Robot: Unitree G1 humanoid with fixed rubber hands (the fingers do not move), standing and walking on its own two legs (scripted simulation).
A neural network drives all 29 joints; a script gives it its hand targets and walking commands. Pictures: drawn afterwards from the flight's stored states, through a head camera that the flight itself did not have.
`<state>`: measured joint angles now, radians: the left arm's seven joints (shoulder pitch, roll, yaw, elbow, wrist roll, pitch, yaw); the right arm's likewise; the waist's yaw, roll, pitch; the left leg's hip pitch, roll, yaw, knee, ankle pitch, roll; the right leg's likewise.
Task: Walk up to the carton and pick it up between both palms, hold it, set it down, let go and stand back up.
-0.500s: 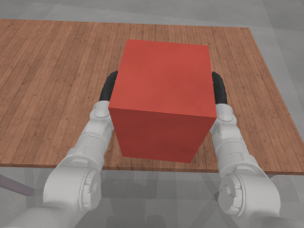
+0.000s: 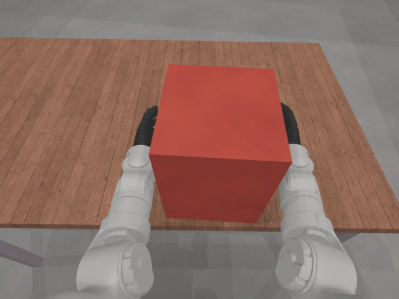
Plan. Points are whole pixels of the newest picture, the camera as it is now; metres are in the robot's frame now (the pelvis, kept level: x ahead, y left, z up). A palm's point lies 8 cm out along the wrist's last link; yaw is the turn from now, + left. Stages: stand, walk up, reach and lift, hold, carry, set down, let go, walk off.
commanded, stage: reach and lift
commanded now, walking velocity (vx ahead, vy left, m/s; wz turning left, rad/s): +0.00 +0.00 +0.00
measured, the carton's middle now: (215, 149) +0.40 -0.03 +0.06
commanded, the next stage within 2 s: none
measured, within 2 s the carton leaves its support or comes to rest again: leaves its support in 0.16 s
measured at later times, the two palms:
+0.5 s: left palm (140, 134) +0.40 +0.12 +0.10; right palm (296, 130) +0.40 -0.17 +0.12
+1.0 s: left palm (140, 132) +0.38 +0.11 +0.13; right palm (309, 131) +0.38 -0.18 +0.15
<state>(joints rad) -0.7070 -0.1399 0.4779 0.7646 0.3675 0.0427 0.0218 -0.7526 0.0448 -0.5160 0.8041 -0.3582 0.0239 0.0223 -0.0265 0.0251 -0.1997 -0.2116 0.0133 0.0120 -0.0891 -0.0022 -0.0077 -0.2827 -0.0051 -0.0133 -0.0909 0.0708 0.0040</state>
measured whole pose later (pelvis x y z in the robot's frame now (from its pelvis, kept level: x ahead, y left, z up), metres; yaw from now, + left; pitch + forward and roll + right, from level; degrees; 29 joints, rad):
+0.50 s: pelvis -0.01 +0.00 +0.00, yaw +0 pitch +17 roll +0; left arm -0.76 -0.10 0.47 0.82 0.32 0.10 0.04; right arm -0.82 0.02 -0.47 0.86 -0.30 0.08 -0.03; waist -0.04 0.02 -0.28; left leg -0.22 0.01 0.01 -0.09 0.02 0.00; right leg -0.29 -0.01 -0.01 -0.09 0.09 0.01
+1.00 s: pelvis -0.03 +0.00 +0.00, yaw +1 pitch +12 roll +0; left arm -0.74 -0.10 0.35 0.69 0.21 0.28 0.09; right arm -0.80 -0.02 -0.37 0.75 -0.20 0.24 -0.03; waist -0.05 0.03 -0.24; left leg -0.16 0.00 0.00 -0.06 0.01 0.00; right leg -0.21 -0.02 -0.02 -0.09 0.10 0.01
